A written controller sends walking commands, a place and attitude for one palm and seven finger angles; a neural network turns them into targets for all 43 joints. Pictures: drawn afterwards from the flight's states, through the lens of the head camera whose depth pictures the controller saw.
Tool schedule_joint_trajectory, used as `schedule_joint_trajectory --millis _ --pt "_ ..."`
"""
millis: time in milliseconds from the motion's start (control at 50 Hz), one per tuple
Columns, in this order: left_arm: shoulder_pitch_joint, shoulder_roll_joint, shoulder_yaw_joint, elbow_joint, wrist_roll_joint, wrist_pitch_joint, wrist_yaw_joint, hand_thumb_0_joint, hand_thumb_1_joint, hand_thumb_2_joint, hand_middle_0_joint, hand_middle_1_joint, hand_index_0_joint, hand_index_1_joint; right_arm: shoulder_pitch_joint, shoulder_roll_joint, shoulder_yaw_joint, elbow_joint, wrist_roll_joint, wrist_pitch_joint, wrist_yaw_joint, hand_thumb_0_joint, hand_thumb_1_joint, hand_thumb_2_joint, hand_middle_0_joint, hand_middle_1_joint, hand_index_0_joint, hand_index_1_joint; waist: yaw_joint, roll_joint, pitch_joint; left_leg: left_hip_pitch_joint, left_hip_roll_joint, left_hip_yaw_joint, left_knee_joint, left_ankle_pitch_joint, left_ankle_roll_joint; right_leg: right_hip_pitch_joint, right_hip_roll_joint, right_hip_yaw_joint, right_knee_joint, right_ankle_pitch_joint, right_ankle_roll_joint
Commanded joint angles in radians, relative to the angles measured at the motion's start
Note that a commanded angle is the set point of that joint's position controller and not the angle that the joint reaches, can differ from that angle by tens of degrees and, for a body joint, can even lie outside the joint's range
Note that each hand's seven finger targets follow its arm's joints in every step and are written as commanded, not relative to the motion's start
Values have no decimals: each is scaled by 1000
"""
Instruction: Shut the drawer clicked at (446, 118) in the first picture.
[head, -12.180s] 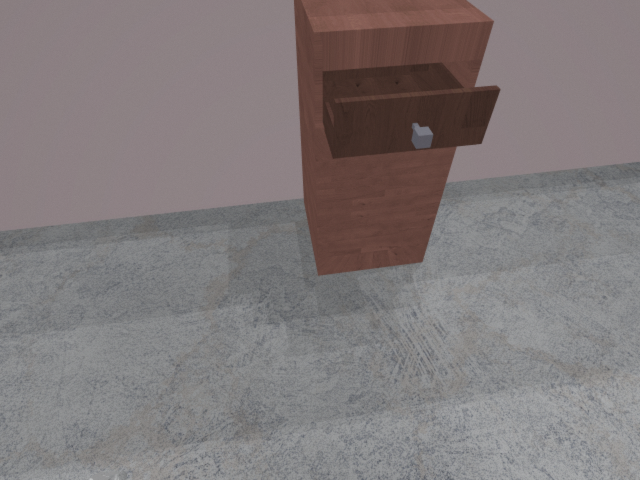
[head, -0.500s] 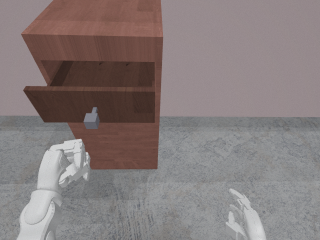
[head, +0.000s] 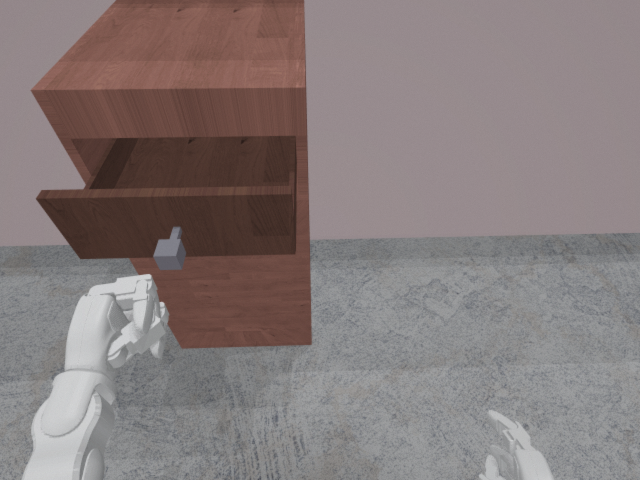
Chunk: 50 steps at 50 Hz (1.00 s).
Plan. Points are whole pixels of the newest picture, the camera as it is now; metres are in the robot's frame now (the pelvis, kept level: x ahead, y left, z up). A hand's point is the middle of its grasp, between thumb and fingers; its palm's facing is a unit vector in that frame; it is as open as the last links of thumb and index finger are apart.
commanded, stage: raise the hand and make a fist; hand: left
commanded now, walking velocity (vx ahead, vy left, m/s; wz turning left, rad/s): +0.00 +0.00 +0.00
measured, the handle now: (172, 245) +0.45 +0.27 +0.00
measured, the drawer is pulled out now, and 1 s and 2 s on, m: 0.15 0.15 0.14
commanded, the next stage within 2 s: bring the fist close to the handle in 0.06 s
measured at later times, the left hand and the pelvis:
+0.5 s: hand (162, 311) +0.30 +0.22 +0.06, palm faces +0.12 -0.99 -0.02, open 3.3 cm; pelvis -0.01 -0.02 -0.01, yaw +0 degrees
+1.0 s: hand (180, 295) +0.36 +0.23 +0.00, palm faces +0.09 -1.00 -0.01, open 3.3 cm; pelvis -0.01 +0.01 -0.04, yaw -1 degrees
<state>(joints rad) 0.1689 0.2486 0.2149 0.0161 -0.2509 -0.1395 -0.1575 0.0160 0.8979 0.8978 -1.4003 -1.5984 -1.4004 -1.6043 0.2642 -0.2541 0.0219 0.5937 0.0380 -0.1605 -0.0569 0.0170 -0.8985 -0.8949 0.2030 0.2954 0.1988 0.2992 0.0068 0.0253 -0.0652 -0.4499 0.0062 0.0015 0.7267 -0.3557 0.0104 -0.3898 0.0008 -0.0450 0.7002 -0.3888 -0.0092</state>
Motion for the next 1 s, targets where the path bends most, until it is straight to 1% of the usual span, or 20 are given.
schedule_joint_trajectory --millis 0,40,60,140,180,220,340,380,420,500,620,680,720,780,800,840,900,920,960,980 --pt "-256 209 123 -168 -25 -85 -20 0 900 900 -1400 -1600 -1400 -1600 -93 -114 -40 -142 5 -55 -22 0 -900 -900 200 300 200 300 -6 -17 -155 107 -8 -13 -95 204 15 24 19 3 -108 245 -3" --pt "-256 191 115 -161 -35 -92 -42 0 900 900 -1400 -1600 -1400 -1600 -102 -107 -38 -145 7 -59 -26 0 -900 -900 200 300 200 300 4 27 -179 126 -14 -4 -94 211 17 35 15 13 -113 262 -2" --pt "-252 215 142 -144 -44 -96 -49 0 900 900 -1400 -1600 -1400 -1600 -97 -110 -40 -140 8 -61 -29 0 -900 -900 200 300 200 300 7 7 -186 120 -14 -3 -91 218 16 49 15 16 -113 275 0" --pt "-266 205 126 -93 -60 -94 -87 0 900 900 -1400 -1600 -1400 -1600 -100 -111 -37 -140 12 -68 -32 0 -900 -900 200 300 200 300 5 10 -168 104 -19 2 -81 209 20 48 9 36 -123 295 9" --pt "-277 212 139 1 -60 -86 -94 0 900 900 -1400 -1600 -1400 -1600 -89 -117 -38 -128 12 -62 -35 0 -900 -900 200 300 200 300 -6 -48 -131 68 -19 2 -75 184 19 25 7 40 -129 269 15" --pt "-322 223 148 52 -64 -90 -105 0 900 900 -1400 -1600 -1400 -1600 -87 -120 -38 -125 11 -58 -37 0 -900 -900 200 300 200 300 -8 -63 -117 35 -22 5 -59 163 19 15 -1 62 -131 247 20" --pt "-464 301 206 124 -52 -161 -119 0 900 900 -1400 -1600 -1400 -1600 -78 -122 -40 -115 4 -45 -37 0 -900 -900 200 300 200 300 -12 -39 -194 -5 -19 7 -17 168 19 31 -16 101 -94 267 27" --pt "-502 287 190 162 -48 -183 -128 0 900 900 -1400 -1600 -1400 -1600 -75 -120 -39 -109 4 -39 -35 0 -900 -900 200 300 200 300 -16 -1 -193 -11 -21 10 -7 165 18 5 -13 96 -80 261 22" --pt "-525 307 207 206 -50 -201 -138 0 900 900 -1400 -1600 -1400 -1600 -66 -124 -44 -102 3 -34 -36 0 -900 -900 200 300 200 300 -16 -18 -214 -19 -16 6 5 169 19 2 -10 95 -65 259 20" --pt "-553 269 163 260 -47 -222 -153 0 900 900 -1400 -1600 -1400 -1600 -44 -129 -48 -102 3 -25 -30 0 -900 -900 200 300 200 300 -24 10 -232 -21 -14 2 20 181 21 -45 4 68 -30 269 9" --pt "-575 291 191 312 -32 -247 -130 0 900 900 -1400 -1600 -1400 -1600 -11 -141 -61 -106 -7 0 -22 0 -900 -900 200 300 200 300 -16 -17 -296 -45 -8 -3 43 203 19 -76 12 42 26 278 4" --pt "-644 273 169 324 -19 -270 -113 0 900 900 -1400 -1600 -1400 -1600 1 -139 -62 -96 -10 12 -18 0 -900 -900 200 300 200 300 -33 22 -291 -50 -4 -9 57 187 16 -137 19 30 51 245 -1" --pt "-645 290 186 338 -12 -285 -104 0 900 900 -1400 -1600 -1400 -1600 13 -143 -66 -96 -15 20 -15 0 -900 -900 200 300 200 300 -31 3 -325 -63 -1 -11 73 198 16 -138 22 29 73 251 -2" --pt "-664 282 180 378 -3 -297 -99 0 900 900 -1400 -1600 -1400 -1600 22 -142 -65 -93 -17 31 -10 0 -900 -900 200 300 200 300 -35 40 -315 -79 1 -15 87 184 11 -186 25 21 95 222 -7" --pt "-692 296 188 374 -2 -306 -97 0 900 900 -1400 -1600 -1400 -1600 30 -146 -67 -88 -20 35 -10 0 -900 -900 200 300 200 300 -38 19 -334 -82 6 -24 97 199 13 -189 29 15 109 227 -11" --pt "-669 287 187 389 1 -312 -98 0 900 900 -1400 -1600 -1400 -1600 37 -145 -71 -91 -21 41 -5 0 -900 -900 200 300 200 300 -30 48 -364 -77 7 -21 112 223 8 -200 28 16 127 245 -11" --pt "-734 290 178 430 9 -317 -95 0 900 900 -1400 -1600 -1400 -1600 50 -151 -69 -80 -24 53 -4 0 -900 -900 200 300 200 300 -51 33 -351 -105 12 -33 136 218 8 -251 33 8 152 226 -14" --pt "-741 299 189 431 12 -324 -92 0 900 900 -1400 -1600 -1400 -1600 52 -153 -72 -80 -25 56 -2 0 -900 -900 200 300 200 300 -44 32 -373 -97 17 -39 137 218 4 -268 32 5 161 210 -14" --pt "-742 241 137 413 13 -332 -91 0 900 900 -1400 -1600 -1400 -1600 52 -149 -73 -86 -25 57 4 0 -900 -900 200 300 200 300 -49 94 -390 -59 19 -45 147 243 -4 -312 32 -2 174 200 -18" --pt "-759 246 138 426 17 -335 -86 0 900 900 -1400 -1600 -1400 -1600 58 -152 -75 -78 -26 59 5 0 -900 -900 200 300 200 300 -55 81 -381 -55 25 -54 153 250 -6 -335 33 -7 178 193 -19"
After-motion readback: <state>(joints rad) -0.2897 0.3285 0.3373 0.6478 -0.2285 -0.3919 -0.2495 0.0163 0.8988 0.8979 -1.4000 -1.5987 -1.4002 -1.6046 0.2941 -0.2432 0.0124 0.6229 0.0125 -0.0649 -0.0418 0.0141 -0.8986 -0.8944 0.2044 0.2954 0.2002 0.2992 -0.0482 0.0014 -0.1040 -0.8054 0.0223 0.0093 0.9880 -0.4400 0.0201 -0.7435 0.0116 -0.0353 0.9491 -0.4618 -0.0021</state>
